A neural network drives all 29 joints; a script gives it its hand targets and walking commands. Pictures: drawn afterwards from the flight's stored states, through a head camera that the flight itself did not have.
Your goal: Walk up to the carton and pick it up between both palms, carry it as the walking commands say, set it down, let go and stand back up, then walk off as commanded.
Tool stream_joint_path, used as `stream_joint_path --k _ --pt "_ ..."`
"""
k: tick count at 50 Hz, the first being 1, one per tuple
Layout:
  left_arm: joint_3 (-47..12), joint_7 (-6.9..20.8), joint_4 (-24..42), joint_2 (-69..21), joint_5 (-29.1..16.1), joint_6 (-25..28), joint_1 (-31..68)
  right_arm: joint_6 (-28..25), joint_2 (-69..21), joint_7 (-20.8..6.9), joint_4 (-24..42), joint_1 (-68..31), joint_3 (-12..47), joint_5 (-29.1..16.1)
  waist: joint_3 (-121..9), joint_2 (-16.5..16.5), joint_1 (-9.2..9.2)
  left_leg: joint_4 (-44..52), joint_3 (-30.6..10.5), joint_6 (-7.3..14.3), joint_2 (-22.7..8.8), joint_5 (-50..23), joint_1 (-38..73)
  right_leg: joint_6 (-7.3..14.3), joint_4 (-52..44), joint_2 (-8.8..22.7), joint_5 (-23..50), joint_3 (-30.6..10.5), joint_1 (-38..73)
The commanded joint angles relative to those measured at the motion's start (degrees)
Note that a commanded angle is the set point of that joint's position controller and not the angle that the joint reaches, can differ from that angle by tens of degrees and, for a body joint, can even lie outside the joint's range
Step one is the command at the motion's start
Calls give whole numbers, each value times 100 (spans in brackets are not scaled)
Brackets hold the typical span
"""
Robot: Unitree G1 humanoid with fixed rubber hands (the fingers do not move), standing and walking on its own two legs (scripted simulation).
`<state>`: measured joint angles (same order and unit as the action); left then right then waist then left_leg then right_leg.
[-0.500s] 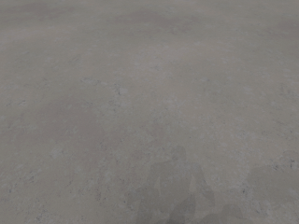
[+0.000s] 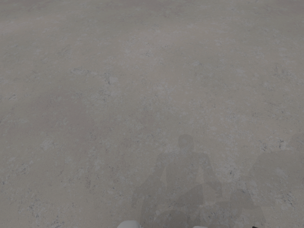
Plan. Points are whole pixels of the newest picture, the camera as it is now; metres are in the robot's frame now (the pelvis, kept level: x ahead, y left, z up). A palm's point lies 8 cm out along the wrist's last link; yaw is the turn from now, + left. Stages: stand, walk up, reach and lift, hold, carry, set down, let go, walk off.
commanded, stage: stand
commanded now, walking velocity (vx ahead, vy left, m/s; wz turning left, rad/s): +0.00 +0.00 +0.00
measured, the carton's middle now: out of the picture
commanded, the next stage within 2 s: none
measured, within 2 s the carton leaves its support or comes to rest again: rests again in 0.44 s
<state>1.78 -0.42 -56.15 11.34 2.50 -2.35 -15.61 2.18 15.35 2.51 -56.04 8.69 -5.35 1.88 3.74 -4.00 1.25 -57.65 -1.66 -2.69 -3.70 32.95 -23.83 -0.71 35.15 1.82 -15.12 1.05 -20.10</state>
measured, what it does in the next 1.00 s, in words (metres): steps on the spot: left foot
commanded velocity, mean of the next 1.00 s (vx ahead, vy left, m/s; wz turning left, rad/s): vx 0.00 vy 0.00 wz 0.00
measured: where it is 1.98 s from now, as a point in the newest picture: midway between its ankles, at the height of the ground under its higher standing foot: outside the picture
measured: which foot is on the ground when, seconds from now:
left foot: up 0.00-0.16, down 0.18-1.00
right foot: down 0.00-1.00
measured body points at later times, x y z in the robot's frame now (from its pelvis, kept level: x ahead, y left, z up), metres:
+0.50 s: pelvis +0.02 -0.04 +0.02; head +0.04 -0.05 +0.47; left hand +0.01 +0.19 -0.14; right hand +0.03 -0.27 -0.14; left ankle -0.02 +0.08 -0.73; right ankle +0.04 -0.13 -0.73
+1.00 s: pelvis +0.05 -0.05 +0.02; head +0.05 -0.06 +0.47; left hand +0.05 +0.18 -0.14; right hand +0.03 -0.26 -0.15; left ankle -0.02 +0.08 -0.73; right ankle +0.04 -0.13 -0.73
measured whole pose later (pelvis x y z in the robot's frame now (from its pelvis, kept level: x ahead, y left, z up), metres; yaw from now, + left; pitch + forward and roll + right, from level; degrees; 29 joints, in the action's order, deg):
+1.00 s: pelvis +0.05 -0.05 +0.02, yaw +1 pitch +0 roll +0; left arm 1.0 -2.7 -65.9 7.4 0.6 1.9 -14.5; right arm -0.9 7.8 3.0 -67.1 17.5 -0.5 0.2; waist 0.9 -1.8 0.6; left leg -22.5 3.6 -1.4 -2.7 17.9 -4.1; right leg 3.2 23.6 -2.1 -13.4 4.5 -10.0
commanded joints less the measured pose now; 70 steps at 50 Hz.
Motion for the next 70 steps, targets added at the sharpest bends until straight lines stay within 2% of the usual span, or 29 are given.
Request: stream_joint_path --k 1,5,6,7,8,9,10,11,13,15,19,21,22,28,31,32,36,37,46,48,49,51,53,55,57,61,64,68,70 --pt "178 -178 350 1094 -35 51 405 22 157 -128 222 420 35 -95 -442 1483 -337 -514 295 175 27 -408 -158 734 -1892 1145 779 -1169 425" --pt "98 -216 260 728 -81 135 40 -30 -482 -183 82 569 232 -104 -678 292 -295 1942 485 226 101 -443 712 996 -1920 1392 499 -1427 601" --pt "161 -187 150 902 -143 154 105 -97 -438 -127 -42 1088 275 -171 -726 997 -466 3250 327 229 -41 -1073 1357 712 -1843 1197 -107 -1267 576" --pt "-19 -131 77 210 -260 87 -212 -107 -561 -99 -119 733 307 -59 -37 -75 -276 4054 437 148 74 -2102 1674 512 -1660 1024 167 -1274 56" --pt "-6 -88 -252 150 -278 55 -785 -144 -132 -107 11 639 277 12 -401 -239 -100 4705 -492 119 -660 -2207 1830 251 -1177 679 98 -830 215" --pt "97 -52 -226 253 -261 12 -783 -159 525 -121 187 186 143 -72 -478 -1126 193 4755 -1249 454 -1226 -1512 1965 7 -944 63 -347 -285 -286" --pt "139 -113 -178 497 -200 59 -836 -182 112 -76 193 -18 330 -70 133 -617 271 4994 -1583 493 -1648 -1864 1086 -52 -1076 153 -391 -444 -53" --pt "133 -59 -13 480 -212 100 90 -235 340 -95 261 -40 271 -101 -309 -339 -18 4869 -755 651 -1237 -992 97 31 -913 235 142 -364 1188" --pt "105 3 -212 425 -201 167 -207 -293 71 -132 11 182 341 -109 123 -283 36 4722 -134 369 -526 -602 81 -58 -1403 158 989 -388 1302" --pt "100 6 -306 488 -220 237 -458 -307 -106 -136 -295 810 355 -229 -303 -363 -35 4339 -32 325 -306 -1668 956 -33 -1605 397 1129 -526 1423" --pt "49 -72 -639 306 -161 259 -560 -308 -175 -73 -340 715 359 -169 74 714 61 4012 195 226 -237 -1832 934 146 -1907 428 771 -591 1354" --pt "-38 -124 -590 109 -180 306 -236 -417 -253 -114 -557 1275 359 -262 -352 737 -336 3930 200 268 -224 -1869 1424 217 -1941 543 652 -809 1206" --pt "69 -97 -599 367 -201 354 -353 -375 -308 -37 -657 1139 410 -123 -169 264 -81 4003 155 282 -295 -2201 1362 185 -1954 553 999 -633 1160" --pt "-87 -188 -879 -297 -172 303 -500 -253 -485 -7 -745 1279 448 -130 85 750 -170 3883 236 270 -230 -2296 1441 206 -1921 371 606 -646 1018" --pt "0 -152 -754 252 -179 306 -538 -320 -33 3 -818 1247 375 -136 114 38 28 4007 193 276 -178 -2313 1165 328 -1795 524 1174 -683 1206" --pt "-23 -87 -855 -18 -221 334 -520 -315 -477 -50 -794 967 470 -151 -240 661 137 3919 169 266 -253 -2359 1263 346 -1731 426 1332 -599 1396" --pt "3 -127 -670 25 -193 386 -82 -321 -248 8 -1036 1423 448 -83 31 -42 -135 3901 189 258 -294 -2331 907 377 -1530 423 1371 -548 1432" --pt "-33 -192 -976 -157 -199 347 -460 -370 -230 20 -981 1463 411 -53 -70 548 -48 3935 37 363 -339 -2681 1005 392 -1467 492 1990 -513 1568" --pt "-35 -252 -920 -37 -196 470 -529 -290 -273 43 -1124 1550 399 -181 -468 43 -68 3759 222 162 -225 -2932 1505 477 -1308 553 2922 -548 1863" --pt "-18 -236 -969 124 -232 464 -494 -318 -660 51 -1187 1616 527 -177 -345 249 -81 3719 208 222 -264 -3122 1466 458 -1268 478 2842 -525 1745" --pt "-3 -252 -988 76 -227 448 -292 -329 -652 40 -1200 1591 483 -194 -160 878 -88 3802 136 270 -272 -3033 1410 452 -1298 449 2768 -455 1610" --pt "-39 -255 -1112 -174 -152 309 -754 -306 -833 93 -1330 1782 545 -143 341 861 110 3812 95 248 -313 -2935 1344 362 -1410 306 2044 -264 1144" --pt "-69 -248 -1062 -187 -227 347 -579 -249 -291 86 -1310 1715 422 -178 -24 76 -61 3817 204 240 -251 -2769 1458 368 -1560 399 1984 -487 1452" --pt "-14 -276 -1085 228 -173 283 -559 -317 -316 34 -1079 1348 424 -92 -105 373 -70 3805 187 279 -285 -3012 1821 369 -1391 332 2318 -357 1238" --pt "-81 -223 -1065 -81 -216 313 -390 -255 -991 73 -1345 1897 557 -106 528 -87 -163 3882 113 250 -228 -2744 1417 388 -1478 401 1714 -434 925" --pt "-79 -184 -1179 1 -197 348 -555 -273 -663 53 -1199 1502 451 -178 291 714 -20 3902 21 302 -289 -2675 1600 381 -1515 314 1392 -374 955" --pt "-67 -187 -1088 287 -225 373 -422 -284 -589 -9 -1226 1658 455 -79 -253 35 -85 4009 169 257 -191 -2377 1576 411 -1592 434 1313 -561 1372" --pt "-114 -195 -1113 -340 -171 388 -467 -309 -377 73 -1255 1756 364 -130 -81 738 -39 3901 75 291 -202 -2595 1571 348 -1505 333 1488 -352 1228" --pt "-85 -271 -1155 -99 -200 342 -589 -283 -740 54 -1295 1624 451 -52 253 535 14 3896 83 269 -290 -2825 1241 390 -1542 457 2106 -466 1432"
